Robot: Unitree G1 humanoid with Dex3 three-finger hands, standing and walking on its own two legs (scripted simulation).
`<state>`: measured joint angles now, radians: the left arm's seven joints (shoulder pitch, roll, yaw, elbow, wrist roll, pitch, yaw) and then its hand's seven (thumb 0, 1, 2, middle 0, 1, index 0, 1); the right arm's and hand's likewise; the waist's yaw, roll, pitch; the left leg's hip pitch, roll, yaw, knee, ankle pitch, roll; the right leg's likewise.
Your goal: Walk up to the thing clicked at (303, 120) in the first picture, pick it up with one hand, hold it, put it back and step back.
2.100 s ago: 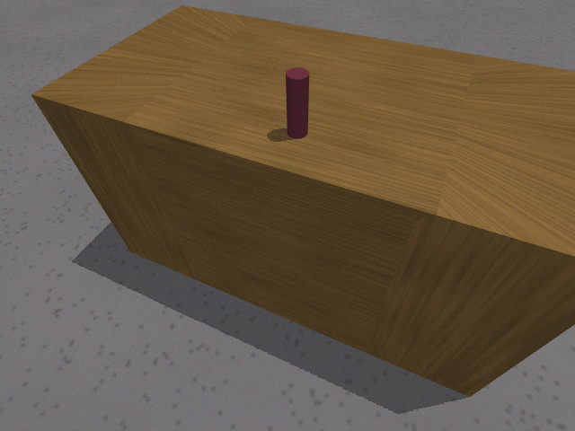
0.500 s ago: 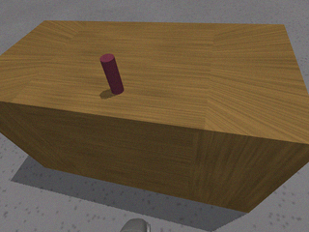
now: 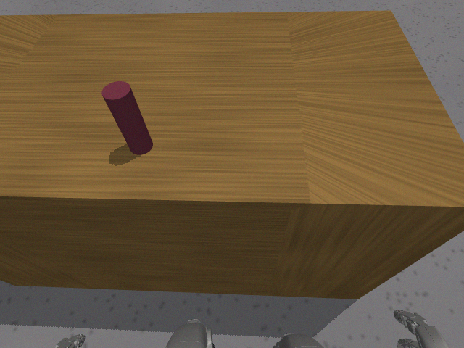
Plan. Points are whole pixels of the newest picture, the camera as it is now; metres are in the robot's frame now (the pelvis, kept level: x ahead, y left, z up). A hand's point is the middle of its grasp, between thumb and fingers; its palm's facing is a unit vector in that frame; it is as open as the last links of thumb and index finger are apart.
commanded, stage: walk up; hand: left
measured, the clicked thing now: (130, 121) +0.50 +0.21 +0.08
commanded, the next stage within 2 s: stand in 1.54 s
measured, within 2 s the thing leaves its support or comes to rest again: neither
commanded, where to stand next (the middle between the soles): +0.05 +0.02 m, yaw -2 degrees
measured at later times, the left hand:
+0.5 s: hand out of the picture +0.11 +0.27 -0.13, palm faces -0.11 -0.92 -0.38, open 7.4 cm
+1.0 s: hand out of the picture +0.09 +0.25 -0.11, palm faces -0.07 -0.94 -0.32, open 7.4 cm
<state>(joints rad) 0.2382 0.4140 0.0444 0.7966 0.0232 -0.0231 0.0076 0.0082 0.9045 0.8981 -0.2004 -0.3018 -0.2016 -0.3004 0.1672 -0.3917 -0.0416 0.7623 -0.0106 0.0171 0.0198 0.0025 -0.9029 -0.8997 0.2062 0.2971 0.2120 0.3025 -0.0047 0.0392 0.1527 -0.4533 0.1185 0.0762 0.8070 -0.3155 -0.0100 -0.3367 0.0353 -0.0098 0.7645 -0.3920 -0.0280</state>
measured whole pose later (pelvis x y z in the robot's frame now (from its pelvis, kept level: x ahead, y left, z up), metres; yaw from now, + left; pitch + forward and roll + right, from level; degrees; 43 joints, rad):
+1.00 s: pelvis -0.02 +0.01 +0.04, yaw -4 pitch -3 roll +0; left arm 0.08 0.34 0.02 1.13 0.00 0.00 -0.02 0.01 0.90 0.90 -0.20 -0.30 -0.20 -0.30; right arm 0.11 -0.36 0.00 1.13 -0.01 -0.02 0.01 0.00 -0.91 -0.90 0.20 0.30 0.21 0.30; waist 0.00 0.01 0.06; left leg -0.18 0.05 0.01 0.40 -0.17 -0.04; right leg -0.15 -0.01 0.02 0.40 -0.20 0.02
